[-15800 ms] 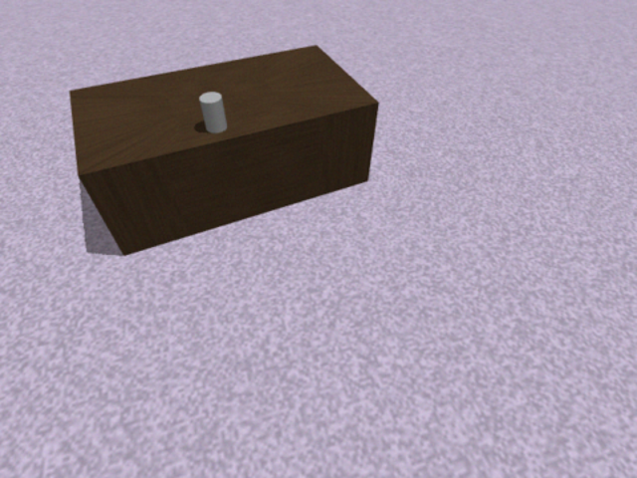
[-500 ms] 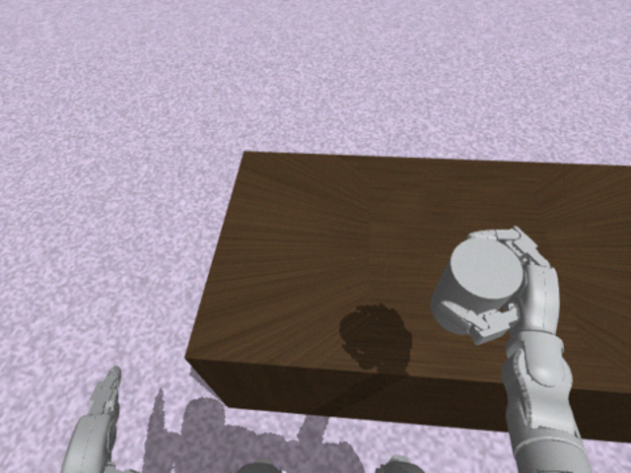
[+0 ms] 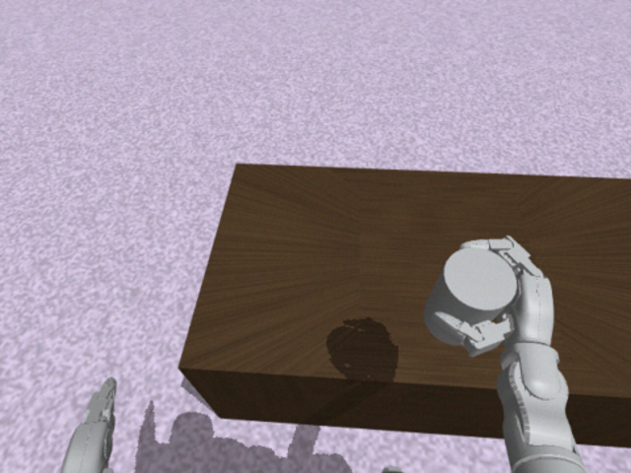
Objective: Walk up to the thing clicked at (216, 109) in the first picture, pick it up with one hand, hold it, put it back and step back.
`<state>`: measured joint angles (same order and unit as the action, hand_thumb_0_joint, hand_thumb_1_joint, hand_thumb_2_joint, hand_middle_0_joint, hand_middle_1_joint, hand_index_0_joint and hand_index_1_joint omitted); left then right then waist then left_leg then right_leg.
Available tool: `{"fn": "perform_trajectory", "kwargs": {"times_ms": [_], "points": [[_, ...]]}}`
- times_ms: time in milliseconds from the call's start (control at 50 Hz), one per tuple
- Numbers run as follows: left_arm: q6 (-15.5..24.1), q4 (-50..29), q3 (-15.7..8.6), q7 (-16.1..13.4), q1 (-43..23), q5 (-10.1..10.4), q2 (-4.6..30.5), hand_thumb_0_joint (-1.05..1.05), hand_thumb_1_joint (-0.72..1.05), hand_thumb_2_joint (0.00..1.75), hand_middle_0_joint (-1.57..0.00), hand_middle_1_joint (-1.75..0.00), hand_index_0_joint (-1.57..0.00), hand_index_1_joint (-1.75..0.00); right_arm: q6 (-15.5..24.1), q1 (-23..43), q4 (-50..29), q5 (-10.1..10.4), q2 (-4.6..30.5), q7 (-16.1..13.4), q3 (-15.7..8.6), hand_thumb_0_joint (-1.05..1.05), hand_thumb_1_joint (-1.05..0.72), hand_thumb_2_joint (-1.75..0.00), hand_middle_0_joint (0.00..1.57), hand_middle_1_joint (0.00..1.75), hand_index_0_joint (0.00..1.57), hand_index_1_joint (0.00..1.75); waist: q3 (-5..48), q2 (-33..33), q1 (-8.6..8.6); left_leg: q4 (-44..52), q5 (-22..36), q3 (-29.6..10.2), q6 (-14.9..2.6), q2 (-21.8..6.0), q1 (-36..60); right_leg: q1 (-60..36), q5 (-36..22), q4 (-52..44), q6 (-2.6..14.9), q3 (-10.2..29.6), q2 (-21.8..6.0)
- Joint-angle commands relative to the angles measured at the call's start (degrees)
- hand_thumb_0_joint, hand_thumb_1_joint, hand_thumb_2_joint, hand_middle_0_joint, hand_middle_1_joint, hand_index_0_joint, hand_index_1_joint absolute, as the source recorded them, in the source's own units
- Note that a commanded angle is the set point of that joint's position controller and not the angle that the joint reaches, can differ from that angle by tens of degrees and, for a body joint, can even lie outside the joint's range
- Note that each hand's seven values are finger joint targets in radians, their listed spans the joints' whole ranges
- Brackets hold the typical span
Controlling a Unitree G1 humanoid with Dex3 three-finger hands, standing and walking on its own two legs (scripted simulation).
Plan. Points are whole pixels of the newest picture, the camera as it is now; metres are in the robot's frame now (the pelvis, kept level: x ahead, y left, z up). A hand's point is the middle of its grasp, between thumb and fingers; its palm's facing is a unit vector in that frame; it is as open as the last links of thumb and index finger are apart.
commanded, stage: hold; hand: right
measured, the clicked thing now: (464, 299) +0.34 -0.17 +0.04
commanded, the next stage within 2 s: none
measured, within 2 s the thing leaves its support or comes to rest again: neither
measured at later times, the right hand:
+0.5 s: hand (470, 294) +0.33 -0.17 +0.06, palm faces +0.14 +0.99 +0.00, open 10.9 cm
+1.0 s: hand (471, 300) +0.32 -0.17 +0.06, palm faces +0.14 +0.99 +0.00, open 10.9 cm
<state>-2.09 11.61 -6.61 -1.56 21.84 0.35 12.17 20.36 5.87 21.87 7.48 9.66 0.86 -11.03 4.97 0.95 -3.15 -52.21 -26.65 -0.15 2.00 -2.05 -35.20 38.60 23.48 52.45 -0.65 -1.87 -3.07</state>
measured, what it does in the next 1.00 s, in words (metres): stands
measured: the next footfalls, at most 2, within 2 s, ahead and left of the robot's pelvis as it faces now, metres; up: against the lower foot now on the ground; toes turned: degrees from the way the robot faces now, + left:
none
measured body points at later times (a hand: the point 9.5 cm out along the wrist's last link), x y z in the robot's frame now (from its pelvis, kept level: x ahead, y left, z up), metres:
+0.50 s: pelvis +0.00 +0.00 +0.01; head +0.04 -0.01 +0.46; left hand +0.16 +0.26 -0.03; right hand +0.32 -0.22 +0.06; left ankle -0.01 +0.14 -0.69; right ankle +0.03 -0.13 -0.69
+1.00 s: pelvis +0.00 +0.00 +0.01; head +0.03 -0.01 +0.46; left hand +0.15 +0.27 -0.04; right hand +0.31 -0.22 +0.06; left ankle -0.01 +0.14 -0.69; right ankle +0.03 -0.13 -0.69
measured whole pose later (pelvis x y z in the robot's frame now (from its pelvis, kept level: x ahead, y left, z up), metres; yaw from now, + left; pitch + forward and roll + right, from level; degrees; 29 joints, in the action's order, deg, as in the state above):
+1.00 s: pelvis +0.00 +0.00 +0.01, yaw +0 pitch +7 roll +0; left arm -0.4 17.8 -6.3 -1.9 19.0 0.5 11.5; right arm 20.3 4.6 22.7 7.6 8.9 0.8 -9.5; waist 4.0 0.8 -2.6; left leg -48.3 -24.8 -0.2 1.9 -2.2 -30.8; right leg 33.9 21.5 48.2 -0.7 -2.1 -2.8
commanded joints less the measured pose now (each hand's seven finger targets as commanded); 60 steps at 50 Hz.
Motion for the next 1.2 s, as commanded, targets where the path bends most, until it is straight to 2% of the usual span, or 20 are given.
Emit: {"fn": "perform_trajectory", "kwargs": {"times_ms": [0,120,160,180,320,340,360,400,440,500,560,640,760,800,820,880,960,980,1020,1180], "points": [[3.0,-8.9,-4.3,-1.0,-1.4,-0.2,8.5,0.00,-0.54,0.04,-0.04,-0.05,-0.05,-0.05,4.0,15.4,-16.4,0.7,7.5,-0.8,-2.0,0.00,-0.12,-1.30,1.26,1.43,1.31,1.43,15.4,-2.3,0.87,7.9,17.0,2.0,-1.81,2.3,4.8,-13.8,-13.5,-8.1,0.70,0.6,1.7],[3.6,-7.7,-3.2,-1.0,-2.2,0.1,7.1,0.00,-0.54,0.04,-0.04,-0.05,-0.05,-0.04,2.8,12.4,-14.4,0.6,5.0,-0.6,0.1,0.00,-0.12,-1.29,1.25,1.42,1.30,1.42,12.8,-1.3,0.43,9.1,16.3,2.1,-1.75,2.3,4.4,-14.3,-12.9,-9.3,0.84,0.5,1.7],[3.5,-6.6,-3.1,-0.9,-2.0,0.2,7.0,0.00,-0.54,0.04,-0.05,-0.05,-0.05,-0.05,2.7,13.3,-14.9,0.6,7.0,-0.7,-1.8,0.00,-0.13,-1.28,1.24,1.41,1.29,1.41,11.9,-2.1,0.96,9.4,15.5,2.2,-1.78,2.3,4.8,-14.3,-12.1,-10.1,0.71,0.6,1.6],[3.7,-7.3,-5.0,-1.2,-2.7,0.1,9.1,0.00,-0.54,0.04,-0.04,-0.05,-0.05,-0.05,2.9,15.4,-16.3,0.7,7.1,-0.7,-1.1,0.00,-0.11,-1.29,1.25,1.42,1.30,1.42,13.8,-2.0,-0.20,9.5,15.8,2.2,-1.75,2.4,4.8,-15.8,-12.1,-10.0,0.78,0.8,1.4],[4.6,-6.9,-2.1,-1.0,-3.9,0.2,6.1,0.00,-0.54,0.04,-0.04,-0.05,-0.05,-0.05,2.6,13.7,-12.1,0.8,4.7,-0.3,0.1,0.00,-0.13,-1.29,1.25,1.42,1.30,1.42,12.6,-0.7,0.41,10.2,15.7,2.2,-1.75,2.3,5.3,-15.3,-12.1,-10.3,0.87,0.7,1.5],[4.7,-6.7,-4.2,-1.2,-4.2,0.2,8.2,0.00,-0.54,0.04,-0.04,-0.05,-0.05,-0.04,2.5,14.4,-10.7,0.8,6.8,-0.4,-2.4,0.00,-0.13,-1.28,1.25,1.41,1.30,1.41,12.9,0.4,0.05,10.4,16.4,1.9,-1.55,2.2,5.4,-15.1,-12.4,-10.1,1.18,0.5,1.6],[4.6,-7.0,-3.1,-1.2,-3.6,0.2,7.6,0.00,-0.54,0.04,-0.04,-0.05,-0.05,-0.05,2.7,13.8,-12.3,0.8,7.3,-0.4,-2.5,0.00,-0.12,-1.28,1.24,1.41,1.29,1.41,12.8,0.0,0.72,10.4,16.4,2.0,-1.61,2.3,6.1,-15.5,-12.8,-10.4,0.98,0.5,1.6],[4.9,-7.1,-2.9,-1.1,-3.9,-0.1,7.3,0.00,-0.54,0.04,-0.04,-0.05,-0.05,-0.04,3.3,15.3,-13.6,1.1,4.5,-0.1,0.3,0.00,-0.12,-1.28,1.25,1.41,1.30,1.41,13.1,-0.5,0.33,10.5,16.6,1.9,-1.67,2.2,6.0,-15.7,-12.8,-10.3,0.95,0.4,1.7],[5.1,-6.4,-4.1,-1.1,-3.0,0.1,8.2,0.00,-0.55,0.05,-0.05,-0.05,-0.05,-0.05,3.1,12.9,-11.7,0.8,7.5,-0.4,-2.8,0.00,-0.10,-1.28,1.24,1.41,1.29,1.41,14.0,0.1,1.18,10.7,17.9,1.7,-1.52,2.1,7.2,-16.3,-14.2,-10.1,1.10,0.2,1.9],[5.1,-7.0,-3.1,-0.7,-3.6,0.0,7.0,0.00,-0.54,0.05,-0.04,-0.05,-0.05,-0.05,3.7,12.4,-13.9,1.0,4.3,-0.3,0.1,0.00,-0.11,-1.29,1.24,1.41,1.30,1.41,13.7,-1.1,0.63,10.2,18.6,1.8,-1.64,2.2,6.7,-16.0,-15.0,-10.2,0.88,0.2,1.8],[4.9,-5.9,-4.4,-0.9,-4.3,0.0,8.2,0.00,-0.55,0.05,-0.05,-0.05,-0.05,-0.05,4.3,14.1,-13.7,0.6,8.0,-0.8,-3.0,0.00,-0.12,-1.28,1.24,1.41,1.29,1.41,13.5,-1.2,1.11,10.3,18.3,1.6,-1.58,2.1,7.1,-15.9,-14.7,-10.1,0.88,0.2,1.7],[5.0,-5.7,-3.6,-1.0,-3.8,-0.1,7.7,0.00,-0.55,0.05,-0.05,-0.05,-0.05,-0.05,4.6,14.3,-15.4,0.9,5.3,-0.5,0.0,0.00,-0.08,-1.29,1.24,1.42,1.29,1.42,14.3,-0.3,0.23,10.5,19.9,1.4,-1.38,2.1,7.5,-16.7,-15.7,-9.5,1.03,0.0,1.9],[4.7,-3.9,-4.2,-1.2,-4.7,-0.1,8.3,0.00,-0.55,0.05,-0.05,-0.05,-0.05,-0.05,3.7,12.4,-13.8,0.7,6.5,-0.5,-1.1,0.00,-0.11,-1.29,1.25,1.42,1.30,1.42,12.9,-0.4,0.71,11.3,17.6,1.5,-1.43,2.0,7.5,-15.5,-13.5,-10.4,1.01,0.1,1.9],[4.7,-4.5,-1.4,-0.9,-5.1,0.0,5.8,0.00,-0.54,0.04,-0.04,-0.05,-0.05,-0.05,3.6,10.7,-11.9,0.9,3.8,-0.3,1.0,0.00,-0.10,-1.28,1.24,1.41,1.29,1.41,11.1,1.0,0.90,11.5,17.3,1.3,-1.27,1.9,7.5,-14.5,-13.1,-10.3,1.11,-0.1,2.0],[4.7,-4.3,-3.5,-1.2,-4.8,0.0,7.7,0.00,-0.54,0.05,-0.05,-0.05,-0.05,-0.05,3.7,13.3,-13.1,1.1,6.0,-0.5,-1.0,0.00,-0.09,-1.28,1.23,1.40,1.29,1.40,13.2,0.9,0.24,11.2,18.0,1.5,-1.29,2.1,7.5,-15.6,-13.8,-10.2,1.14,0.2,1.8],[4.6,-3.7,-5.2,-1.3,-4.7,0.0,9.4,0.00,-0.54,0.04,-0.05,-0.05,-0.05,-0.05,3.9,14.0,-13.5,0.9,5.7,-0.4,-0.2,0.00,-0.09,-1.29,1.24,1.42,1.30,1.42,12.2,-0.9,0.14,10.5,17.8,1.8,-1.59,2.2,5.8,-16.4,-14.3,-10.7,0.87,0.4,1.6],[4.7,-4.2,-2.7,-0.9,-4.9,-0.1,6.7,0.00,-0.55,0.05,-0.05,-0.05,-0.05,-0.05,4.5,13.2,-12.5,0.9,6.1,-0.4,-1.3,0.00,-0.09,-1.28,1.24,1.41,1.29,1.41,12.6,-0.2,0.98,11.1,16.7,1.7,-1.53,2.1,7.0,-15.6,-13.0,-10.5,1.04,0.3,1.8],[4.7,-3.8,-4.0,-1.0,-4.9,-0.1,8.0,0.00,-0.55,0.05,-0.05,-0.05,-0.05,-0.05,4.6,12.3,-12.1,0.9,5.9,-0.4,-1.1,0.00,-0.08,-1.29,1.24,1.41,1.30,1.41,12.4,0.4,0.76,11.1,16.5,1.8,-1.51,2.0,7.0,-15.4,-12.8,-10.6,1.03,0.2,1.9],[4.8,-3.9,-1.9,-0.7,-4.0,-0.2,6.4,0.00,-0.55,0.05,-0.05,-0.05,-0.05,-0.05,5.0,12.3,-14.4,0.8,4.7,-0.4,0.4,0.00,-0.07,-1.29,1.24,1.42,1.29,1.42,13.0,-1.3,1.30,10.7,16.9,1.8,-1.71,2.2,6.7,-16.4,-13.6,-10.8,0.77,0.2,1.8],[4.8,-3.0,-5.1,-1.2,-4.1,-0.3,9.1,0.00,-0.55,0.05,-0.05,-0.05,-0.05,-0.05,5.4,13.5,-13.6,0.4,6.0,-0.9,-0.5,0.00,-0.10,-1.28,1.24,1.41,1.30,1.41,12.9,-1.2,0.19,10.4,15.4,2.0,-1.72,2.4,4.8,-16.3,-11.9,-10.9,0.75,0.7,1.4]]}}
